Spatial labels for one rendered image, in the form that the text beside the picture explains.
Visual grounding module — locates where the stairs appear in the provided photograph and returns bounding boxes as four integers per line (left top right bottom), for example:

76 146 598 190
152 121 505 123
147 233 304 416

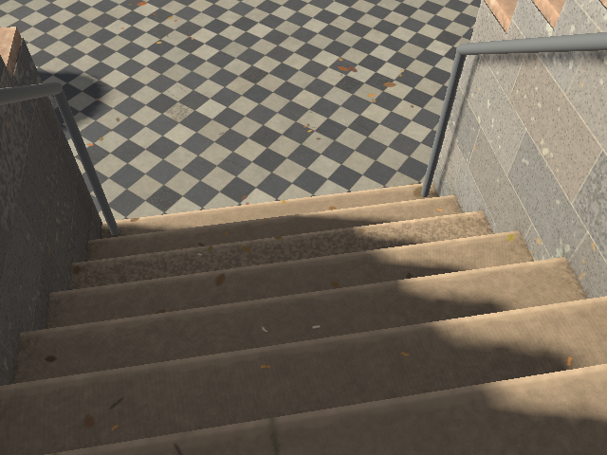
0 182 607 455

